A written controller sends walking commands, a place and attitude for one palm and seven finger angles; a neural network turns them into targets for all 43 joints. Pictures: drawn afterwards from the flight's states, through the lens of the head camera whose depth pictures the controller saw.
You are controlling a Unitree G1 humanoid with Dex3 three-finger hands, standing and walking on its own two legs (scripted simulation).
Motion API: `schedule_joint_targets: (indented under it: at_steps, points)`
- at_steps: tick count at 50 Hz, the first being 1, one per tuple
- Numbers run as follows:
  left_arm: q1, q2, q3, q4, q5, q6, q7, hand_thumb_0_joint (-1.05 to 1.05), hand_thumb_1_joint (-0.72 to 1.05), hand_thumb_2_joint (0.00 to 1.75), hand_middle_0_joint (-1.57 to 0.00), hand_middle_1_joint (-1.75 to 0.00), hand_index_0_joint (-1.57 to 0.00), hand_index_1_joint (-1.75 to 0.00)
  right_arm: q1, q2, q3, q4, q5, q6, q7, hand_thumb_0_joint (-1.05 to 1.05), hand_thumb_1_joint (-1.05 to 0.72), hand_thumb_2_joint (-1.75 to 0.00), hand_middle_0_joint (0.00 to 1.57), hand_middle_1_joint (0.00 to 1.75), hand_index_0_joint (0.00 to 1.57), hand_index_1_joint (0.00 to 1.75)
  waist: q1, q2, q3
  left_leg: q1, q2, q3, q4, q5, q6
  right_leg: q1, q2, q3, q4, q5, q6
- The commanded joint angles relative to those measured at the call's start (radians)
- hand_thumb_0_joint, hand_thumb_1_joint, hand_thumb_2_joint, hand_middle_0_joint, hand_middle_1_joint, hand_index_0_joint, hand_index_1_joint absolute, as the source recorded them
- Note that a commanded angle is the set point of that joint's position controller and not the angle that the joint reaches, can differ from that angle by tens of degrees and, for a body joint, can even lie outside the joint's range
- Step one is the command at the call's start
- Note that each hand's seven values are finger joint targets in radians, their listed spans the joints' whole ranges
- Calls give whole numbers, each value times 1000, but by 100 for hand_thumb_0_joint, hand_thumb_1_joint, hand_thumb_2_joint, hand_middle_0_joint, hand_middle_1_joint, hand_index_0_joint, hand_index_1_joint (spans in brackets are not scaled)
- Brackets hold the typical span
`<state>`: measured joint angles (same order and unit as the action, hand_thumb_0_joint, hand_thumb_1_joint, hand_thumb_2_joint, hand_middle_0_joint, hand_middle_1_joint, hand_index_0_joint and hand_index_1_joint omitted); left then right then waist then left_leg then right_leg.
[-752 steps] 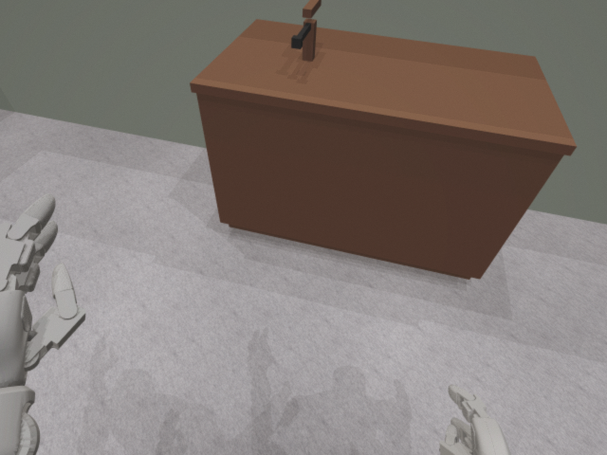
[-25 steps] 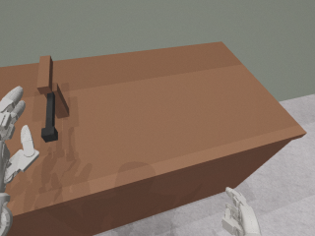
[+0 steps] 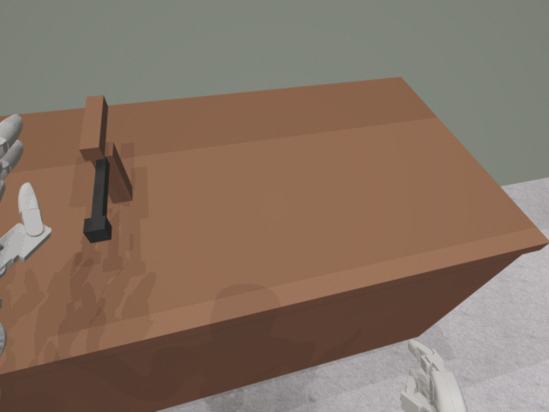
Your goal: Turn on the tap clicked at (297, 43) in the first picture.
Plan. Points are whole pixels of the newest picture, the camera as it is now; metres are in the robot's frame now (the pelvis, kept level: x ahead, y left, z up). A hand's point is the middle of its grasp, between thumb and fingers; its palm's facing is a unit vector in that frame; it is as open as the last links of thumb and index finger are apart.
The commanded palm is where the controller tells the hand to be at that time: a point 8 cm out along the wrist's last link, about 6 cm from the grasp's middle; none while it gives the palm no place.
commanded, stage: come to a stop and stand still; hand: left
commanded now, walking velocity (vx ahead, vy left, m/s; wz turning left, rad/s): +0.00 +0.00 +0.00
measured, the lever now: (98, 229) +0.32 +0.31 +0.06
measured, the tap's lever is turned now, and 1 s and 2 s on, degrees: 0 0 0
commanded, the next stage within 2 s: look again from close up in 0.58 s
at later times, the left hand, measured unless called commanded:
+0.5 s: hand (20, 260) +0.21 +0.30 +0.16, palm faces +0.40 -0.85 -0.35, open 7.5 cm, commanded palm +0.15 +0.33 +0.18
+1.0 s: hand (34, 266) +0.21 +0.29 +0.16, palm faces +0.37 -0.85 -0.38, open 7.5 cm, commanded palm +0.15 +0.32 +0.18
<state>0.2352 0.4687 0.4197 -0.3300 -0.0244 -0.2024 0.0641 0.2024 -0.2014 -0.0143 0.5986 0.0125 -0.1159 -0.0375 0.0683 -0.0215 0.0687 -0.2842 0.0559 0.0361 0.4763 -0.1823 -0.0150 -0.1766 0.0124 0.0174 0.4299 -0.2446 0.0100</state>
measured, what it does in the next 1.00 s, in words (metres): stands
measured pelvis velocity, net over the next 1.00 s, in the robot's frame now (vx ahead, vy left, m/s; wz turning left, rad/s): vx -0.01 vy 0.04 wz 0.01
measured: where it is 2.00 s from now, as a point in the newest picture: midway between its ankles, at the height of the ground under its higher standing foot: outside the picture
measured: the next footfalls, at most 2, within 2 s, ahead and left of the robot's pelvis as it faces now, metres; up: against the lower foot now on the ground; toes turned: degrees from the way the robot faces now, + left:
none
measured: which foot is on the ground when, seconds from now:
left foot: down 0.00-1.00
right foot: down 0.00-1.00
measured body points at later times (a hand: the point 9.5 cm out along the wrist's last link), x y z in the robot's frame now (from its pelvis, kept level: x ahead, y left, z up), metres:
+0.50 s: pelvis -0.01 +0.05 +0.00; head +0.03 +0.08 +0.45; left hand +0.18 +0.34 +0.18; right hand +0.18 -0.16 -0.07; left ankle +0.04 +0.13 -0.74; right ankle -0.01 -0.13 -0.74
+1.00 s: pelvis -0.01 +0.04 +0.00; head +0.02 +0.06 +0.45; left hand +0.18 +0.33 +0.18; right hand +0.17 -0.19 -0.07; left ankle +0.04 +0.13 -0.74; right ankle -0.01 -0.13 -0.74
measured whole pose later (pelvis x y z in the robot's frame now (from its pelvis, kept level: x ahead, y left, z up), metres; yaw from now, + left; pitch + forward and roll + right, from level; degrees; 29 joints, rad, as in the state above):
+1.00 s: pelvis -0.01 +0.04 +0.00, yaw +1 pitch -1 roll -2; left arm 0.42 0.37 0.36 -0.47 -0.03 -0.22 0.09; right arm 0.21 -0.20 0.01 0.57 0.02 -0.13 -0.03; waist 0.02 -0.02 0.08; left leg -0.29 0.01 0.05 0.48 -0.17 0.04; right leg -0.15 -0.03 0.02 0.38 -0.21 0.06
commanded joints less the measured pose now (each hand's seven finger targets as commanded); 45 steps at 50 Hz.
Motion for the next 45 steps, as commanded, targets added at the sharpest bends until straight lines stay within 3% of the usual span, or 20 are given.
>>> schedule_joint_targets:
  at_steps: [1,4,7,8,9,11,13,14,19,23,24,28,29,33,34,38,39,43,44,45]
  points:
    - [59,34,-7,-285,-24,-65,14,0,90,90,-20,-30,-20,-30,-79,-121,-52,-189,16,-78,35,0,-90,-90,20,30,20,30,-22,107,-251,214,24,0,-15,277,43,10,-76,73,-13,313,-14]
    - [154,51,11,-345,-22,-61,29,0,90,90,-20,-30,-20,-30,-101,-118,-40,-194,12,-83,39,0,-90,-90,20,30,20,30,-24,31,-195,144,36,-28,-63,144,42,-2,-58,28,-36,172,-19]
    - [161,121,109,-337,-29,-79,39,0,90,90,-20,-30,-20,-30,-103,-115,-32,-200,5,-80,17,0,-90,-90,20,30,20,30,-34,-4,-135,88,26,-45,-98,-53,36,-40,-62,45,-86,58,-23]
    - [140,176,169,-351,-27,-82,49,0,90,90,-20,-30,-20,-30,-119,-116,-26,-191,8,-72,7,0,-90,-90,20,30,20,30,-34,43,-124,73,30,-53,-123,-85,37,-42,-59,25,-80,29,-19]
    - [123,121,126,-333,-29,-91,43,0,90,90,-20,-30,-20,-30,-104,-117,-27,-193,1,-69,1,0,-90,-90,20,30,20,30,-43,67,-112,50,35,-64,-140,-128,42,-36,-53,16,-78,9,-22]
    - [95,127,133,-348,-29,-105,41,0,90,90,-20,-30,-20,-30,-91,-114,-27,-196,4,-78,-6,0,-90,-90,20,30,20,30,-44,111,-128,49,46,-78,-154,-173,50,-15,-50,19,-67,10,-24]
    - [64,128,128,-372,-23,-108,43,0,90,90,-20,-30,-20,-30,-106,-107,-19,-193,8,-87,-9,0,-90,-90,20,30,20,30,-44,132,-139,75,51,-77,-154,-162,52,-15,-52,5,-67,28,-20]
    - [58,86,83,-367,-20,-112,38,0,90,90,-20,-30,-20,-30,-86,-117,-22,-186,0,-91,-8,0,-90,-90,20,30,20,30,-47,129,-149,76,53,-85,-154,-160,55,-6,-48,-3,-67,40,-20]
    - [60,24,8,-372,-1,-101,40,0,90,90,-20,-30,-20,-30,-73,-122,-21,-168,-2,-111,4,0,-90,-90,20,30,20,30,-49,131,-171,109,65,-100,-155,-99,51,0,-43,-16,-56,74,-18]
    - [75,77,63,-366,7,-93,52,0,90,90,-20,-30,-20,-30,-85,-117,-22,-160,1,-105,6,0,-90,-90,20,30,20,30,-49,111,-179,127,59,-95,-137,-23,36,1,-53,-12,-62,107,-18]
    - [78,30,21,-353,2,-93,43,0,90,90,-20,-30,-20,-30,-73,-119,-20,-161,-4,-96,8,0,-90,-90,20,30,20,30,-52,104,-166,113,57,-93,-137,-23,38,-1,-48,-15,-69,110,-18]
    - [95,88,84,-365,0,-92,50,0,90,90,-20,-30,-20,-30,-92,-115,-20,-172,4,-86,5,0,-90,-90,20,30,20,30,-51,124,-162,99,59,-98,-149,-44,32,13,-51,-20,-64,96,-17]
    - [108,48,48,-348,-6,-93,43,0,90,90,-20,-30,-20,-30,-78,-115,-18,-173,-3,-78,6,0,-90,-90,20,30,20,30,-51,109,-157,82,57,-99,-151,-54,37,18,-47,-25,-75,98,-17]
    - [115,84,79,-379,-6,-90,47,0,90,90,-20,-30,-20,-30,-93,-113,-20,-184,7,-78,4,0,-90,-90,20,30,20,30,-53,121,-165,101,55,-93,-146,-51,33,16,-55,-19,-77,102,-18]
    - [130,44,41,-347,-11,-87,40,0,90,90,-20,-30,-20,-30,-79,-117,-17,-182,0,-73,5,0,-90,-90,20,30,20,30,-53,104,-153,88,53,-89,-145,-66,39,11,-52,-19,-90,103,-17]
    - [110,74,64,-374,-5,-82,47,0,90,90,-20,-30,-20,-30,-88,-118,-23,-183,10,-74,1,0,-90,-90,20,30,20,30,-56,107,-167,109,46,-81,-130,-49,34,11,-59,-10,-89,115,-19]
    - [117,39,30,-351,-8,-83,42,0,90,90,-20,-30,-20,-30,-76,-124,-23,-179,2,-70,2,0,-90,-90,20,30,20,30,-57,96,-159,102,43,-81,-133,-55,38,6,-53,-13,-97,117,-18]
    - [103,78,64,-369,-3,-80,51,0,90,90,-20,-30,-20,-30,-87,-120,-26,-182,12,-70,-3,0,-90,-90,20,30,20,30,-56,99,-159,107,44,-82,-131,-58,36,8,-58,-9,-90,111,-18]
    - [110,41,26,-348,-7,-81,45,0,90,90,-20,-30,-20,-30,-81,-124,-24,-180,4,-66,-2,0,-90,-90,20,30,20,30,-57,95,-147,93,40,-79,-133,-78,41,2,-55,-9,-101,106,-17]
    - [104,61,42,-372,-7,-82,46,0,90,90,-20,-30,-20,-30,-78,-120,-29,-188,8,-70,-2,0,-90,-90,20,30,20,30,-59,100,-153,103,41,-79,-129,-74,41,5,-60,1,-98,112,-20]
